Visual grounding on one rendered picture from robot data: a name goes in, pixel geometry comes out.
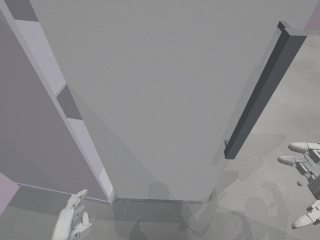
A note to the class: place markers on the left robot hand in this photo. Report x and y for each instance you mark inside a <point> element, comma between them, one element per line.
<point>65,226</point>

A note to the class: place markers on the handle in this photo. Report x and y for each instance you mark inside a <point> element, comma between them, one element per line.
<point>284,52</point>

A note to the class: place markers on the fridge door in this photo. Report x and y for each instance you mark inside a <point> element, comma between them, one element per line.
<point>161,84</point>

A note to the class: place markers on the right robot hand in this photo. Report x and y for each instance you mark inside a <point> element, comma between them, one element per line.
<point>306,168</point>

